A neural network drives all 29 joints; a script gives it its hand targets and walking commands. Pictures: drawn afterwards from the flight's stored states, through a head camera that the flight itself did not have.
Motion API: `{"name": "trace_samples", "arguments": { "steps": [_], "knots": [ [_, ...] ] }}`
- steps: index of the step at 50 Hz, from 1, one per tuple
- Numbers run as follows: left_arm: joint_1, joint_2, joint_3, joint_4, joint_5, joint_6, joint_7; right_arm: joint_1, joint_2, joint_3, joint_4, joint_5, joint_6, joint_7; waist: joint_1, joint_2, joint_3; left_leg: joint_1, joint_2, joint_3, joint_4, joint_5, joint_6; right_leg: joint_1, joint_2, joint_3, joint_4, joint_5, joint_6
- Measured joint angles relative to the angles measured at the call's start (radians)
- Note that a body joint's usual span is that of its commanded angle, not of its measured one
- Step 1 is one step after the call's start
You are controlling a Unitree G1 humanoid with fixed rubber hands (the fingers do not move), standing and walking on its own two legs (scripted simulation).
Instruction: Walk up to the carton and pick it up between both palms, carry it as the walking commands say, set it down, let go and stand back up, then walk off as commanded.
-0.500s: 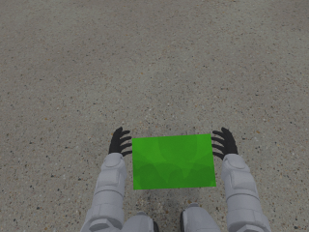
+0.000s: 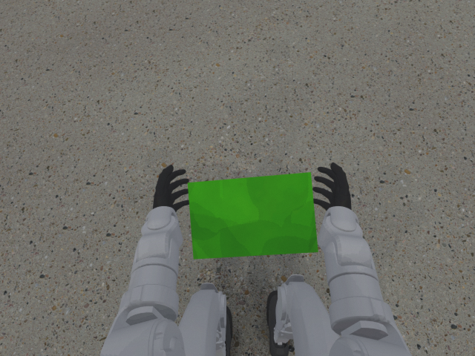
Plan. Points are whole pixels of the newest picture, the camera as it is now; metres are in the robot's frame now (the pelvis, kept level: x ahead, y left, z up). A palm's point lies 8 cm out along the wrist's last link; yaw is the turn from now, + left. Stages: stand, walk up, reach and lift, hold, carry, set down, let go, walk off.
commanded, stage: set down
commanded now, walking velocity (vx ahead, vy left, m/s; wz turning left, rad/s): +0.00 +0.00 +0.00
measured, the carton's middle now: (253, 211) +0.39 -0.01 -0.16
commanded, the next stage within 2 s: none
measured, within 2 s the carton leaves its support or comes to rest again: neither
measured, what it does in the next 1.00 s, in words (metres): lowers itself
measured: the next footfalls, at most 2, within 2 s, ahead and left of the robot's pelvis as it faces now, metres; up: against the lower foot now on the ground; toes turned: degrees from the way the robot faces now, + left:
none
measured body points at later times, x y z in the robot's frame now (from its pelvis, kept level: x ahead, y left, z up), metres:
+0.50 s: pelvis -0.01 +0.02 -0.08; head +0.17 -0.01 +0.33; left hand +0.40 +0.15 -0.15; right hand +0.38 -0.16 -0.15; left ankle +0.07 +0.12 -0.61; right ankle +0.11 -0.07 -0.61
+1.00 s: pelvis -0.03 +0.02 -0.15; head +0.20 +0.00 +0.23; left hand +0.42 +0.15 -0.24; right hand +0.40 -0.17 -0.24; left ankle +0.07 +0.12 -0.61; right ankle +0.11 -0.07 -0.61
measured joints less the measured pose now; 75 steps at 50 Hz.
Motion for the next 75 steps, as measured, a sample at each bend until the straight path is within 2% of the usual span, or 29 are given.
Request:
{"name": "trace_samples", "arguments": {
  "steps": [4,12,15,25,31,38,49,54,59,75],
  "knots": [
    [-0.020,0.008,-0.015,0.008,-0.022,0.009,0.027,-0.019,-0.013,0.011,0.013,0.019,0.001,-0.018,-0.002,0.002,-0.018,-0.068,-0.004,-0.003,0.059,-0.015,-0.003,-0.068,-0.002,-0.001,0.058,-0.014,-0.002],
    [-0.064,0.034,-0.012,0.052,-0.043,-0.002,0.034,-0.078,-0.042,0.030,0.065,0.035,-0.003,-0.032,0.006,0.007,-0.038,-0.187,-0.036,-0.020,0.174,-0.055,-0.003,-0.194,0.022,0.022,0.161,-0.031,0.009],
    [-0.074,0.035,-0.032,0.057,-0.068,-0.006,0.057,-0.086,-0.067,0.056,0.069,0.056,-0.006,-0.043,0.009,0.012,-0.040,-0.225,-0.040,-0.013,0.209,-0.064,0.002,-0.235,0.021,0.030,0.198,-0.040,0.012],
    [-0.064,0.030,-0.098,0.039,-0.149,-0.029,0.131,-0.110,-0.118,0.064,0.113,0.087,-0.045,-0.007,-0.009,0.029,-0.062,-0.355,-0.057,0.004,0.319,-0.101,0.021,-0.365,0.004,0.039,0.311,-0.079,0.026],
    [-0.084,0.035,-0.117,0.046,-0.160,-0.044,0.142,-0.130,-0.142,0.062,0.140,0.115,-0.073,0.007,-0.020,0.025,-0.052,-0.412,-0.059,0.013,0.376,-0.117,0.027,-0.423,0.002,0.045,0.368,-0.092,0.031],
    [-0.141,0.046,-0.116,0.075,-0.157,-0.056,0.147,-0.181,-0.171,0.069,0.170,0.145,-0.087,0.001,-0.023,0.023,-0.025,-0.481,-0.057,0.020,0.442,-0.125,0.031,-0.494,0.002,0.046,0.429,-0.095,0.033],
    [-0.227,0.091,-0.128,0.103,-0.186,-0.061,0.153,-0.276,-0.201,0.073,0.214,0.169,-0.099,0.011,-0.030,0.016,0.022,-0.607,-0.057,0.022,0.554,-0.130,0.021,-0.621,-0.003,0.037,0.538,-0.095,0.020],
    [-0.263,0.105,-0.134,0.121,-0.199,-0.068,0.156,-0.311,-0.216,0.083,0.223,0.190,-0.100,-0.002,-0.029,0.016,0.045,-0.658,-0.057,0.019,0.601,-0.132,0.014,-0.674,-0.005,0.029,0.584,-0.095,0.011],
    [-0.283,0.119,-0.148,0.119,-0.221,-0.071,0.160,-0.336,-0.224,0.103,0.224,0.211,-0.107,-0.035,-0.028,0.015,0.066,-0.703,-0.054,0.018,0.645,-0.136,0.006,-0.722,-0.005,0.023,0.627,-0.094,0.002],
    [-0.398,0.179,-0.168,0.212,-0.260,-0.104,0.153,-0.454,-0.268,0.141,0.311,0.250,-0.139,-0.063,-0.015,0.019,0.155,-0.813,-0.050,0.019,0.773,-0.153,-0.008,-0.842,-0.004,0.011,0.752,-0.097,-0.017]
  ]
}}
